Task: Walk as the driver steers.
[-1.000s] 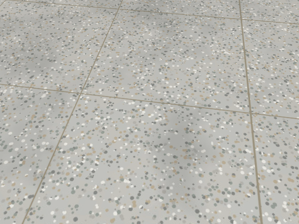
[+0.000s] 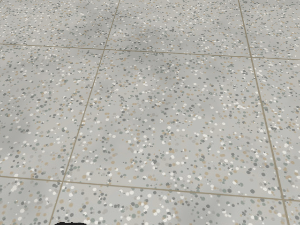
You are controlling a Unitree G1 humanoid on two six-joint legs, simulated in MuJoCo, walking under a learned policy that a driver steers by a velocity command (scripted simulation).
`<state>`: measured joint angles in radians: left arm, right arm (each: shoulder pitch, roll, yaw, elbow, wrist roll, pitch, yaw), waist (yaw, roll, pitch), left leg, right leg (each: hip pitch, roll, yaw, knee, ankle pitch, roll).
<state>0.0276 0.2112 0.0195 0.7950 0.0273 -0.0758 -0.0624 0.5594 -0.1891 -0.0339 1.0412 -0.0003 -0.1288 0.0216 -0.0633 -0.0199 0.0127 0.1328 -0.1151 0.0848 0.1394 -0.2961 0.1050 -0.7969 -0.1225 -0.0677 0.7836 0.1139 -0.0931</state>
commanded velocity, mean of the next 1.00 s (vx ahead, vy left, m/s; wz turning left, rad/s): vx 0.77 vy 0.00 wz -0.80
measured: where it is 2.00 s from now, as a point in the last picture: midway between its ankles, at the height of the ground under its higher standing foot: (217, 102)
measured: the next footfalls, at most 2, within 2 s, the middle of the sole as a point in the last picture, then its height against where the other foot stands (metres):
right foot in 0.16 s outside the picture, level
left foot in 0.58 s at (146, 159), level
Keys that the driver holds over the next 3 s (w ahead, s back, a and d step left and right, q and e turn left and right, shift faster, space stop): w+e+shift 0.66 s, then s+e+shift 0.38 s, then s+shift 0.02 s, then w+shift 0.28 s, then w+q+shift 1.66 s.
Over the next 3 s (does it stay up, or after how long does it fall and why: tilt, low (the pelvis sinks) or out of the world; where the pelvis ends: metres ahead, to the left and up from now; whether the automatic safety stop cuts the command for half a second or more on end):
stays up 2.08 -0.69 -0.04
